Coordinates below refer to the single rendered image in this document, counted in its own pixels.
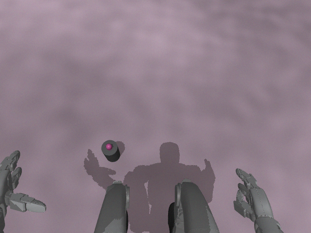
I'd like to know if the left robot hand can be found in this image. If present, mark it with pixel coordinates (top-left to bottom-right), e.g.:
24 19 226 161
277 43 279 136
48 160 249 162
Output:
0 150 46 213

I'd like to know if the bottle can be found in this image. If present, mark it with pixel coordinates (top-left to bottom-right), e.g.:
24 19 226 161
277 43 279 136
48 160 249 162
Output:
102 140 120 162

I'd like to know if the right robot arm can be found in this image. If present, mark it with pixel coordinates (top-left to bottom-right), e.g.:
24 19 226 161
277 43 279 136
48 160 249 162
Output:
254 217 284 233

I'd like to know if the right robot hand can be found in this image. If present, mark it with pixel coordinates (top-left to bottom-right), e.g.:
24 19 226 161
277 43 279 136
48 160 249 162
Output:
233 168 274 222

